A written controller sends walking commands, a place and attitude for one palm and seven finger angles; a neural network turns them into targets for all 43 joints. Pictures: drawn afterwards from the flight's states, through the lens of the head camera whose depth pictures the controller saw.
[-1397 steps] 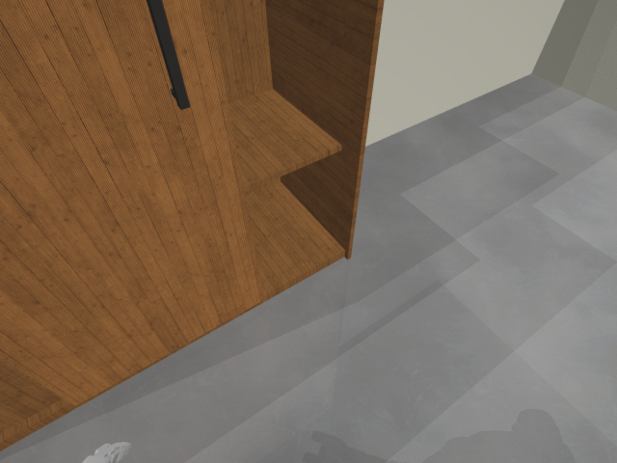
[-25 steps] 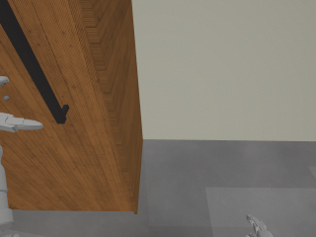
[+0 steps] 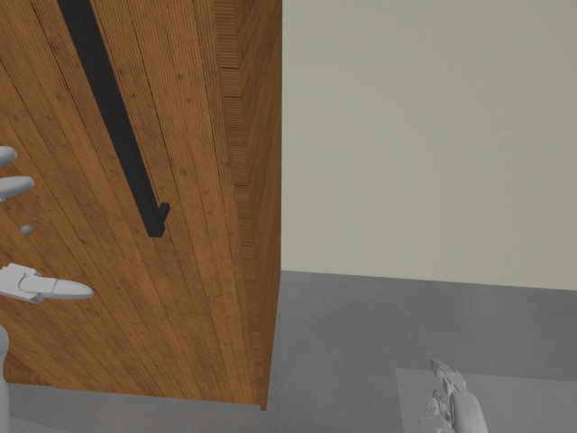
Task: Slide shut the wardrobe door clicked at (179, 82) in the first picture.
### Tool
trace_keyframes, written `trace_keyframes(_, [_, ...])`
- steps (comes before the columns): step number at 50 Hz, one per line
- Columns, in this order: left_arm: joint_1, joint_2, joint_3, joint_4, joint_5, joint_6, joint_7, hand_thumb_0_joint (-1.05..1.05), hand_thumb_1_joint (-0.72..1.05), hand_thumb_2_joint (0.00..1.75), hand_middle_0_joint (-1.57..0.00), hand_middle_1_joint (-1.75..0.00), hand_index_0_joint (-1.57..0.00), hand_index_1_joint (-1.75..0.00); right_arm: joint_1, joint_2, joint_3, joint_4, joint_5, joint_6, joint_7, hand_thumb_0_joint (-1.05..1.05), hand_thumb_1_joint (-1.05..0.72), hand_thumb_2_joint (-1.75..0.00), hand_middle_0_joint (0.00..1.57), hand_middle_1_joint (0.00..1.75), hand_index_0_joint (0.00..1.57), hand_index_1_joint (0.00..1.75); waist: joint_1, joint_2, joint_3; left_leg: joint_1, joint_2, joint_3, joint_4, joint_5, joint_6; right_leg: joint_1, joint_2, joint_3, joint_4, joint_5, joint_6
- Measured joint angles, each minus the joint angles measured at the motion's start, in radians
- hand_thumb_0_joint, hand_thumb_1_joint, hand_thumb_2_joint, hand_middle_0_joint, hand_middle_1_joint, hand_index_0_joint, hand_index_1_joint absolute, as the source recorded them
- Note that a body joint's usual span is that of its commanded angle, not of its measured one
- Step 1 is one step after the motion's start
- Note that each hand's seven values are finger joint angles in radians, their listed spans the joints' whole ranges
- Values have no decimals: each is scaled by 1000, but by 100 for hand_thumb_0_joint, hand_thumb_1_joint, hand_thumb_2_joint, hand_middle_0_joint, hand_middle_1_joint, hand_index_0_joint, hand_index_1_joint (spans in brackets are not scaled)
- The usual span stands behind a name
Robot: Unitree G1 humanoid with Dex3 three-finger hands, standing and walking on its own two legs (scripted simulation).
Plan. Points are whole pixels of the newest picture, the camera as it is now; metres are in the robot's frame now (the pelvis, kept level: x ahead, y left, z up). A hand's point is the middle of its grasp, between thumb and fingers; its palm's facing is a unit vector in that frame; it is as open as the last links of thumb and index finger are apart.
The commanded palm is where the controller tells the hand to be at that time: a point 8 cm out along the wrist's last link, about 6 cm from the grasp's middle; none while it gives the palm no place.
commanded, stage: slip the hand off the handle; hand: left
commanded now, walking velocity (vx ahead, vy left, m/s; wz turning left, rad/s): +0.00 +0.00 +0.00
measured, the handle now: (126, 119) +0.34 +0.24 +0.28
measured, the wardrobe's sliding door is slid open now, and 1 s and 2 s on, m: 0.00 0.00 0.00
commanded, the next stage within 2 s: draw the hand back to the body in 0.30 s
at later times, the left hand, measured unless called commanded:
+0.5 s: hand (40, 259) +0.20 +0.28 +0.21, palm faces +0.48 -0.87 -0.15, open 14.7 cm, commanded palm +0.14 +0.32 +0.21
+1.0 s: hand (66, 294) +0.18 +0.26 +0.18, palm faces +0.37 -0.90 -0.25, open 14.3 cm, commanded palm +0.12 +0.29 +0.20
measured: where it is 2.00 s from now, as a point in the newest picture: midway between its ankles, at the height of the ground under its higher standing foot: outside the picture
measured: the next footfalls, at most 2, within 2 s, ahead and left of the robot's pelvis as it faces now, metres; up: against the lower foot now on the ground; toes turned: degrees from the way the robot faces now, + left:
none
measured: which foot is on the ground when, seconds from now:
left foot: down 0.00-1.00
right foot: down 0.00-1.00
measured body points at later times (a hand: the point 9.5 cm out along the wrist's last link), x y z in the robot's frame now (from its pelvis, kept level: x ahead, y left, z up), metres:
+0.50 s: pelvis -0.01 -0.01 +0.00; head -0.04 -0.01 +0.45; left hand +0.17 +0.32 +0.22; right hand +0.19 -0.20 -0.07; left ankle +0.01 +0.06 -0.73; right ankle -0.01 -0.12 -0.73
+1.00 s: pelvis -0.02 -0.04 +0.00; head -0.06 -0.06 +0.45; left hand +0.16 +0.30 +0.20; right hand +0.20 -0.26 -0.04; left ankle +0.01 +0.06 -0.73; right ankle -0.01 -0.12 -0.73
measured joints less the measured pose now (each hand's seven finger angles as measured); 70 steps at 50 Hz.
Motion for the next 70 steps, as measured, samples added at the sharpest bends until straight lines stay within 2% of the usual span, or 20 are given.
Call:
trace_keyframes(4, [59,-26,-39,-100,2,44,9,-1,-55,20,-26,-116,-26,-115,-20,13,9,-15,-5,-6,9,1,-91,-90,20,30,20,30,13,1,-3,21,-10,-2,-13,4,4,21,-9,-2,-9,0,6])
trace_keyframes(11, [123,-62,-103,-214,25,73,40,-1,-55,20,-26,-116,-26,-115,-39,30,28,-26,-16,-2,25,1,-91,-90,21,30,20,30,29,-3,11,40,-19,-8,-24,12,4,39,-19,-7,-12,2,9])
trace_keyframes(22, [76,-40,-63,-152,29,75,61,-1,-55,20,-26,-116,-26,-115,-16,31,37,7,-13,8,8,1,-90,-90,21,30,21,30,20,-3,28,32,-11,-18,-30,31,-8,32,-11,-18,-17,17,-3])
trace_keyframes(23, [75,-41,-63,-147,13,83,43,-1,-55,20,-25,-116,-26,-115,-10,27,37,11,-7,5,6,1,-90,-90,21,30,21,30,17,1,27,34,-9,-19,-31,32,-9,35,-9,-19,-20,19,-4])
trace_keyframes(26, [89,-27,-76,-137,-42,163,-51,-1,-55,20,-25,-116,-25,-115,9,11,38,20,18,2,-10,1,-90,-90,21,30,21,30,6,12,17,53,-4,-21,-43,35,-11,56,-3,-20,-39,26,-7])
trace_keyframes(31, [142,53,-71,-143,-115,295,-199,-1,-55,20,-25,-116,-25,-115,26,-9,41,14,53,-13,-31,1,-90,-90,21,30,21,30,-19,20,0,94,9,-18,-60,34,-17,96,10,-15,-61,30,-17])
trace_keyframes(35, [148,120,-8,-103,-189,379,-297,-1,-55,20,-26,-116,-26,-115,26,-27,42,-3,76,-31,-36,1,-91,-90,20,30,20,30,-29,25,-10,116,20,-21,-65,32,-28,121,22,-17,-72,33,-28])
trace_keyframes(37, [134,133,30,-66,-223,400,-325,-1,-55,20,-26,-116,-26,-115,23,-38,41,-10,84,-46,-33,1,-91,-90,20,30,20,30,-30,30,-14,119,25,-26,-62,31,-34,127,27,-21,-74,33,-33])
trace_keyframes(39, [121,131,57,-35,-237,404,-336,-1,-55,20,-26,-116,-26,-115,18,-48,38,-17,88,-61,-25,1,-91,-90,20,30,20,30,-27,36,-20,116,29,-30,-55,29,-38,126,31,-26,-72,33,-38])
trace_keyframes(42, [108,112,65,8,-233,396,-344,-1,-55,20,-26,-116,-26,-115,10,-61,32,-26,90,-78,-13,1,-91,-90,20,30,20,30,-21,44,-23,101,34,-39,-38,26,-44,116,36,-36,-63,30,-43])
trace_keyframes(47, [112,82,21,30,-190,391,-353,-1,-52,22,-25,-114,-25,-113,-1,-68,24,-32,89,-87,-2,1,-91,-90,20,30,20,30,-14,50,-12,73,47,-52,-5,18,-54,99,50,-49,-51,30,-50])
trace_keyframes(48, [116,79,-5,12,-142,367,-308,-1,-50,22,-25,-113,-25,-112,-2,-66,16,-33,75,-91,5,1,-91,-90,20,30,20,30,-13,51,-6,66,51,-55,2,15,-56,97,54,-52,-52,31,-53])
trace_keyframes(49, [121,77,-31,-9,-92,327,-237,-1,-48,23,-25,-112,-25,-111,-5,-64,8,-30,59,-98,14,1,-91,-90,20,30,20,30,-13,53,0,56,56,-59,12,13,-59,94,59,-56,-54,33,-56])
trace_keyframes(51, [132,67,-54,-37,-27,234,-105,-1,-44,25,-25,-109,-25,-109,-18,-59,-1,-24,39,-105,29,1,-91,-90,20,30,20,30,-20,55,19,33,65,-66,31,7,-65,81,69,-62,-58,39,-59])
trace_keyframes(54, [172,48,-59,-72,31,118,22,-1,-36,29,-25,-104,-25,-104,-27,-46,-15,-16,24,-97,46,1,-91,-90,20,30,20,30,-26,49,50,13,70,-61,33,9,-61,62,74,-57,-64,48,-60])
trace_keyframes(57, [233,26,-74,-107,63,41,85,-1,-26,34,-24,-99,-25,-98,-7,-35,-28,-4,17,-87,55,1,-91,-90,20,30,20,30,-23,41,61,18,58,-46,8,15,-52,52,60,-43,-63,45,-53])
trace_keyframes(60, [306,3,-102,-140,84,-5,113,-1,-16,39,-24,-93,-24,-92,27,-31,-31,12,12,-76,59,1,-91,-90,20,30,20,30,-19,41,52,45,37,-29,-27,18,-39,59,39,-26,-56,30,-41])
trace_keyframes(63, [350,-8,-128,-154,100,-26,123,-1,-6,44,-24,-87,-24,-86,55,-21,-29,25,11,-58,58,1,-91,-90,20,30,20,30,-16,41,36,74,20,-18,-51,15,-27,75,22,-14,-52,13,-29])
trace_keyframes(70, [312,-21,-160,-133,128,-30,128,0,19,56,-23,-72,-23,-72,55,-1,-19,26,8,-26,59,1,-91,-90,20,30,20,30,-25,34,36,124,5,-7,-81,7,-16,115,7,-1,-65,-2,-15])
